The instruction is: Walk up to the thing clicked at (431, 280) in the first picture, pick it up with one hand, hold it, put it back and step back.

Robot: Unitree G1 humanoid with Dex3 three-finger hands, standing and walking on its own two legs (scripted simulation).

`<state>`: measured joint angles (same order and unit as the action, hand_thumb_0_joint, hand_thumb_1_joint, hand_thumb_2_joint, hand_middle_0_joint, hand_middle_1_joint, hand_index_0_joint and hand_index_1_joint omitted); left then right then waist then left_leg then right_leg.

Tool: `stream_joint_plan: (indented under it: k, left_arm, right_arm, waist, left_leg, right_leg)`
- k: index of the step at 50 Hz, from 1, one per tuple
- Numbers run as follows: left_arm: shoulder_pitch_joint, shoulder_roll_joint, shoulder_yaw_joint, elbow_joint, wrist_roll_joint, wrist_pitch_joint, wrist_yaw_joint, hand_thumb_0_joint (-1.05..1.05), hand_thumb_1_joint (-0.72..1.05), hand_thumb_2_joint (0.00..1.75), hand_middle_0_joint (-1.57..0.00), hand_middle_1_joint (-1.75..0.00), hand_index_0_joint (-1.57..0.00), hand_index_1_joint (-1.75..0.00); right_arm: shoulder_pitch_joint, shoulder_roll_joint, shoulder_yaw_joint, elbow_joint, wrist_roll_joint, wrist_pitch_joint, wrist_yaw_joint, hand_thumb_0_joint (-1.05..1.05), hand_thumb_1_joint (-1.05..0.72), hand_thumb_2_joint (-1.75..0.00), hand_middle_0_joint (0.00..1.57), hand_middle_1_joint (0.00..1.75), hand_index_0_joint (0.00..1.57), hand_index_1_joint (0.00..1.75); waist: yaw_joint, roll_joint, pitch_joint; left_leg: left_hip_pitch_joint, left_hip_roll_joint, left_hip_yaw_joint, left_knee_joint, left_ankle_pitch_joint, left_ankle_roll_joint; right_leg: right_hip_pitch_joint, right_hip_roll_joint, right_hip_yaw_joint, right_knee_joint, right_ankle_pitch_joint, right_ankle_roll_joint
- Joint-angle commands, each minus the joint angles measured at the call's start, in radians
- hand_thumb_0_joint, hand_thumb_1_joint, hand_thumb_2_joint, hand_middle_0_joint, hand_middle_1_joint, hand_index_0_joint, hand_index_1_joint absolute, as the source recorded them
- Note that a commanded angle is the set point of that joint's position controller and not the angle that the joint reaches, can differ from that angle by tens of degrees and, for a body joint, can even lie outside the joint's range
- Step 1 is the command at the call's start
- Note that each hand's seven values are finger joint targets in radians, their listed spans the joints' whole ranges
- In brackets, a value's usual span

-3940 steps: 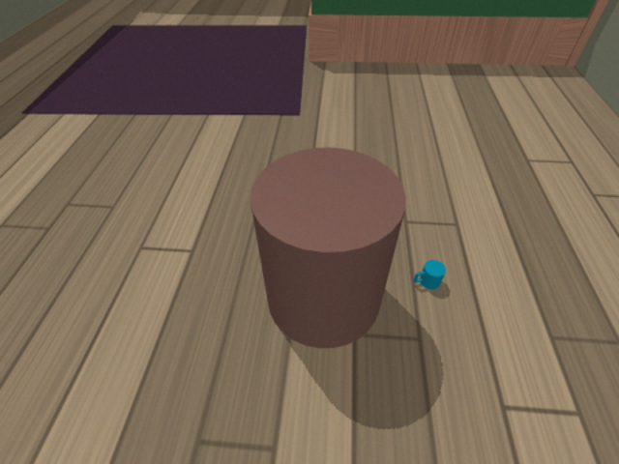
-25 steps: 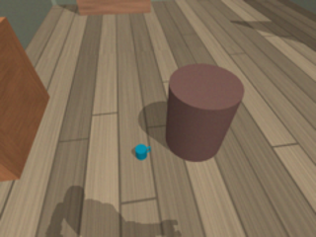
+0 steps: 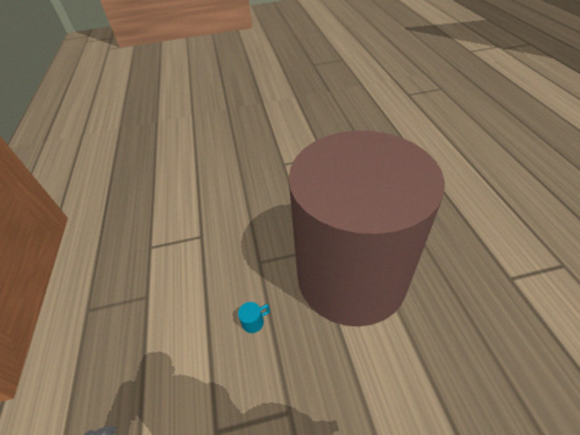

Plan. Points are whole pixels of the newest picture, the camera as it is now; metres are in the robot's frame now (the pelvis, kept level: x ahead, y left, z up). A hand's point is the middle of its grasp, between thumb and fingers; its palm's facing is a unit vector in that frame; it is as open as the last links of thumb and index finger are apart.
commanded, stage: walk up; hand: left
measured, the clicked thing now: (255, 315) +0.63 +0.21 -0.71
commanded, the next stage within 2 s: stand in 1.92 s
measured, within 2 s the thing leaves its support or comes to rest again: neither
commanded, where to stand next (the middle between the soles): +0.23 -0.01 m, yaw +0 degrees
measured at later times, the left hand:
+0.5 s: hand (119, 420) +0.18 +0.31 -0.15, palm faces -0.08 -0.93 -0.35, open 7.3 cm
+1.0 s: hand (160, 348) +0.29 +0.27 -0.13, palm faces -0.05 -0.94 -0.34, open 7.3 cm
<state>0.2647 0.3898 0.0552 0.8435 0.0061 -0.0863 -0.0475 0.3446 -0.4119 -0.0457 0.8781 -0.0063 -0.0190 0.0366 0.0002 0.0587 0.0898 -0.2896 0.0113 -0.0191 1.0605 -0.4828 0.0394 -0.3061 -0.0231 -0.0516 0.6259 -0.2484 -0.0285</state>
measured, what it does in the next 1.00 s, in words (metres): walks ahead: left foot, then right foot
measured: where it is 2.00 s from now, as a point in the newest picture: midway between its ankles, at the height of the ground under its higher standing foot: outside the picture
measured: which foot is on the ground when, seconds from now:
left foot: up 0.00-0.24, down 0.26-1.00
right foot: down 0.00-0.28, up 0.30-0.58, down 0.60-1.00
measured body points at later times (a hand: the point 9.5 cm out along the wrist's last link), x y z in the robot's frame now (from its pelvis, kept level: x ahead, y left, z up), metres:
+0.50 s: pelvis +0.13 +0.04 +0.01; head +0.15 +0.06 +0.45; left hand +0.18 +0.36 -0.12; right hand +0.20 -0.28 -0.09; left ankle +0.18 +0.15 -0.72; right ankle +0.15 -0.10 -0.69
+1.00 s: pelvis +0.17 +0.02 +0.02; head +0.18 +0.02 +0.47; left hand +0.29 +0.32 -0.11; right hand +0.23 -0.28 -0.12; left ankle +0.18 +0.15 -0.72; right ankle +0.18 -0.10 -0.72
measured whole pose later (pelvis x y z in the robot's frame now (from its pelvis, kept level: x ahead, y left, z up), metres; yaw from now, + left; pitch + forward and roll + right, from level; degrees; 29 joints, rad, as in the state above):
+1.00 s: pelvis +0.17 +0.02 +0.02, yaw -1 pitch -3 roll +0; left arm 0.07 0.35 -0.01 1.05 -0.01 -0.02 -0.01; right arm 0.14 -0.35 0.02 1.08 0.00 -0.02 0.01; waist 0.00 0.00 0.06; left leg -0.18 0.03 0.03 0.46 -0.24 -0.01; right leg -0.20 -0.04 -0.03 0.47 -0.23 0.01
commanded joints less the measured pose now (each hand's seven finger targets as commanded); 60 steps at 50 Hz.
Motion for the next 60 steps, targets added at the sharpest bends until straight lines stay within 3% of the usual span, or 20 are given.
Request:
stream_joint_plan:
  k: [1, 5, 9, 12, 13, 14, 15, 18, 20, 23, 26, 28, 29, 30, 31, 32, 35, 37, 44, 60]
  left_arm:
    - [0.066, 0.281, 0.078, -0.062, -0.008, -0.013, 0.03, 0.0, 0.9, 0.9, -0.2, -0.3, -0.2, -0.3]
    - [0.075, 0.284, 0.081, -0.095, 0.006, -0.018, 0.024, 0.0, 0.9, 0.9, -0.2, -0.3, -0.2, -0.3]
    - [0.048, 0.279, 0.065, -0.11, 0.008, -0.006, 0.026, 0.0, 0.9, 0.9, -0.2, -0.3, -0.2, -0.3]
    - [0.011, 0.22, 0.029, -0.119, 0.001, 0.016, 0.036, 0.0, 0.9, 0.9, -0.2, -0.3, -0.2, -0.3]
    - [0.05, 0.169, 0.011, -0.121, -0.003, 0.021, 0.037, 0.0, 0.9, 0.9, -0.2, -0.3, -0.2, -0.3]
    - [0.101, 0.134, 0.006, -0.131, -0.013, 0.023, 0.033, 0.0, 0.9, 0.9, -0.2, -0.3, -0.2, -0.3]
    - [0.126, 0.241, 0.039, -0.083, -0.003, 0.035, 0.05, 0.0, 0.9, 0.9, -0.2, -0.3, -0.2, -0.3]
    - [0.124, 0.245, 0.043, -0.04, -0.007, 0.042, 0.05, 0.0, 0.9, 0.9, -0.2, -0.3, -0.2, -0.3]
    - [0.152, 0.222, 0.039, -0.014, -0.002, 0.043, 0.041, 0.0, 0.9, 0.9, -0.2, -0.3, -0.2, -0.3]
    - [0.119, 0.192, 0.032, -0.005, 0.005, 0.05, 0.038, 0.0, 0.9, 0.9, -0.2, -0.3, -0.2, -0.3]
    - [0.114, 0.172, 0.034, 0.015, 0.004, 0.047, 0.047, 0.0, 0.9, 0.9, -0.2, -0.3, -0.2, -0.3]
    - [0.12, 0.176, 0.039, 0.038, 0.01, 0.043, 0.052, 0.0, 0.9, 0.9, -0.2, -0.3, -0.2, -0.3]
    - [0.103, 0.198, 0.042, 0.038, 0.016, 0.037, 0.056, 0.0, 0.9, 0.9, -0.2, -0.3, -0.2, -0.3]
    - [0.056, 0.25, 0.048, 0.023, 0.023, 0.028, 0.058, 0.0, 0.9, 0.9, -0.2, -0.3, -0.2, -0.3]
    - [-0.025, 0.289, 0.043, 0.007, 0.01, 0.027, 0.054, 0.0, 0.9, 0.9, -0.2, -0.3, -0.2, -0.3]
    - [-0.099, 0.293, 0.038, -0.001, 0.008, 0.03, 0.051, 0.0, 0.9, 0.9, -0.2, -0.3, -0.2, -0.3]
    - [-0.137, 0.233, 0.013, 0.028, 0.003, 0.042, 0.052, 0.0, 0.9, 0.9, -0.2, -0.3, -0.2, -0.3]
    - [-0.114, 0.2, 0.004, 0.055, -0.005, 0.048, 0.047, 0.0, 0.9, 0.9, -0.2, -0.3, -0.2, -0.3]
    - [-0.169, 0.194, -0.003, 0.137, -0.014, 0.046, 0.05, 0.0, 0.9, 0.9, -0.2, -0.3, -0.2, -0.3]
    - [-0.261, 0.173, -0.008, 0.246, -0.006, 0.055, 0.046, 0.0, 0.9, 0.9, -0.2, -0.3, -0.2, -0.3]
  right_arm:
    - [0.061, -0.193, -0.066, -0.074, 0.005, -0.032, 0.001, 0.0, -0.9, -0.9, 0.2, 0.3, 0.2, 0.3]
    - [0.009, -0.171, -0.07, -0.094, -0.014, -0.03, 0.026, 0.0, -0.9, -0.9, 0.2, 0.3, 0.2, 0.3]
    - [-0.04, -0.15, -0.072, -0.103, -0.016, -0.042, 0.019, 0.0, -0.9, -0.9, 0.2, 0.3, 0.2, 0.3]
    - [0.047, -0.15, -0.074, -0.062, -0.019, -0.057, -0.008, 0.0, -0.9, -0.9, 0.2, 0.3, 0.2, 0.3]
    - [0.082, -0.213, -0.087, -0.058, -0.024, -0.063, -0.019, 0.0, -0.9, -0.9, 0.2, 0.3, 0.2, 0.3]
    - [0.103, -0.32, -0.114, -0.086, -0.028, -0.072, -0.017, 0.0, -0.9, -0.9, 0.2, 0.3, 0.2, 0.3]
    - [0.082, -0.351, -0.122, -0.093, -0.004, -0.067, -0.015, 0.0, -0.9, -0.9, 0.2, 0.3, 0.2, 0.3]
    - [-0.019, -0.262, -0.091, -0.115, -0.003, -0.063, -0.028, 0.0, -0.9, -0.9, 0.2, 0.3, 0.2, 0.3]
    - [-0.034, -0.256, -0.081, -0.113, -0.007, -0.064, -0.03, 0.0, -0.9, -0.9, 0.2, 0.3, 0.2, 0.3]
    - [-0.043, -0.241, -0.071, -0.124, -0.012, -0.058, -0.036, 0.0, -0.9, -0.9, 0.2, 0.3, 0.2, 0.3]
    - [-0.095, -0.238, -0.057, -0.124, -0.004, -0.046, -0.036, 0.0, -0.9, -0.9, 0.2, 0.3, 0.2, 0.3]
    - [-0.135, -0.208, -0.041, -0.125, 0.009, -0.032, -0.036, 0.0, -0.9, -0.9, 0.2, 0.3, 0.2, 0.3]
    - [-0.138, -0.167, -0.025, -0.12, 0.018, -0.026, -0.035, 0.0, -0.9, -0.9, 0.2, 0.3, 0.2, 0.3]
    - [-0.115, -0.128, -0.013, -0.115, 0.025, -0.021, -0.035, 0.0, -0.9, -0.9, 0.2, 0.3, 0.2, 0.3]
    - [-0.101, -0.119, -0.012, -0.089, 0.023, -0.009, -0.04, 0.0, -0.9, -0.9, 0.2, 0.3, 0.2, 0.3]
    - [-0.09, -0.16, -0.027, -0.05, 0.019, -0.003, -0.043, 0.0, -0.9, -0.9, 0.2, 0.3, 0.2, 0.3]
    - [-0.079, -0.174, -0.025, 0.017, 0.022, -0.015, -0.039, 0.0, -0.9, -0.9, 0.2, 0.3, 0.2, 0.3]
    - [-0.15, -0.205, -0.02, 0.025, 0.011, -0.028, -0.036, 0.0, -0.9, -0.9, 0.2, 0.3, 0.2, 0.3]
    - [-0.219, -0.177, 0.009, 0.12, 0.015, -0.032, -0.036, 0.0, -0.9, -0.9, 0.2, 0.3, 0.2, 0.3]
    - [-0.307, -0.16, 0.013, 0.21, 0.006, -0.017, -0.038, 0.0, -0.9, -0.9, 0.2, 0.3, 0.2, 0.3]
  waist:
    - [0.008, -0.211, 0.006]
    - [0.024, -0.212, -0.001]
    - [0.024, -0.203, -0.015]
    - [-0.044, -0.095, -0.088]
    - [-0.058, 0.078, -0.118]
    - [-0.051, 0.239, -0.144]
    - [-0.049, 0.139, -0.138]
    - [-0.005, 0.078, -0.045]
    - [0.003, 0.127, -0.063]
    - [-0.008, 0.119, -0.078]
    - [0.014, 0.109, -0.103]
    - [0.038, 0.061, -0.123]
    - [0.047, -0.001, -0.114]
    - [0.012, -0.147, -0.103]
    - [-0.016, -0.202, -0.058]
    - [-0.029, -0.194, -0.037]
    - [-0.039, -0.182, -0.069]
    - [0.004, -0.128, -0.107]
    - [0.012, -0.071, -0.131]
    - [0.004, -0.048, -0.125]
  left_leg:
    - [-0.237, 0.072, -0.045, 0.003, 0.107, -0.011]
    - [-0.187, 0.082, 0.03, -0.235, 0.139, -0.039]
    - [-0.041, 0.052, 0.072, -0.395, 0.25, -0.039]
    - [0.186, 0.007, 0.08, -0.527, 0.335, -0.017]
    - [0.236, 0.124, -0.066, -0.647, 0.325, 0.019]
    - [0.311, 0.352, -0.476, -0.76, 0.174, 0.127]
    - [0.242, 0.421, -0.565, -0.773, 0.084, 0.234]
    - [0.124, 0.309, -0.312, -0.745, 0.215, 0.178]
    - [0.106, 0.266, -0.193, -0.708, 0.363, 0.165]
    - [0.065, 0.262, -0.127, -0.679, 0.481, 0.173]
    - [-0.009, 0.258, -0.086, -0.59, 0.562, 0.157]
    - [-0.079, 0.217, -0.061, -0.505, 0.449, 0.105]
    - [-0.127, 0.191, -0.048, -0.473, 0.349, 0.057]
    - [-0.153, 0.116, 0.001, -0.378, 0.231, 0.009]
    - [-0.074, 0.019, 0.046, -0.321, 0.005, -0.018]
    - [0.03, 0.025, 0.029, -0.287, -0.036, -0.013]
    - [0.095, 0.073, -0.017, -0.53, 0.219, 0.001]
    - [0.048, 0.145, -0.128, -0.61, 0.248, 0.028]
    - [0.093, 0.112, -0.055, -0.642, 0.438, -0.001]
    - [0.178, 0.126, -0.041, -0.761, 0.418, -0.022]
  right_leg:
    - [0.103, -0.247, 0.316, -0.352, 0.041, -0.204]
    - [0.059, -0.224, 0.214, -0.355, -0.006, -0.217]
    - [-0.026, -0.21, 0.166, -0.278, 0.045, -0.186]
    - [-0.111, -0.153, 0.097, -0.039, 0.122, -0.121]
    - [-0.142, -0.081, 0.035, 0.13, 0.053, -0.071]
    - [-0.303, 0.066, 0.006, 0.336, -0.25, -0.016]
    - [-0.273, 0.027, 0.092, 0.449, -0.37, -0.024]
    - [-0.259, -0.026, 0.15, 0.458, -0.245, -0.027]
    - [-0.202, -0.034, 0.106, 0.352, -0.207, -0.012]
    - [-0.113, -0.033, 0.052, 0.219, -0.172, 0.008]
    - [0.018, -0.006, 0.011, 0.085, -0.089, 0.0]
    - [0.141, 0.012, 0.008, -0.067, 0.034, -0.016]
    - [0.168, -0.03, 0.078, -0.124, 0.07, -0.037]
    - [0.132, -0.175, 0.296, -0.211, 0.08, -0.083]
    - [-0.044, -0.309, 0.445, -0.293, 0.0, -0.176]
    - [-0.145, -0.309, 0.419, -0.276, -0.031, -0.21]
    - [-0.09, -0.167, 0.213, -0.18, 0.032, -0.069]
    - [0.0, -0.085, 0.141, -0.14, 0.012, -0.027]
    - [0.14, -0.111, 0.127, -0.19, 0.215, -0.024]
    - [0.182, -0.112, 0.111, -0.341, 0.17, 0.007]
